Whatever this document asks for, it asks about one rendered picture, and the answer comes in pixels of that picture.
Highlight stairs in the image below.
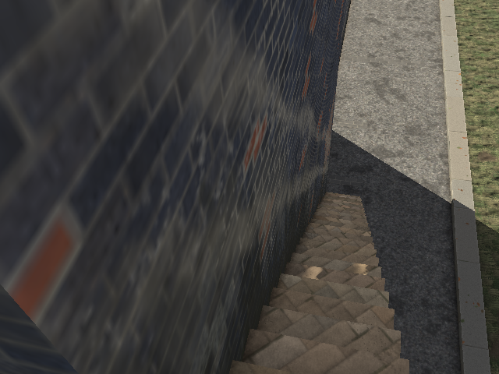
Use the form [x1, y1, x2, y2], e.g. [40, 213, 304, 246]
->
[229, 192, 409, 374]

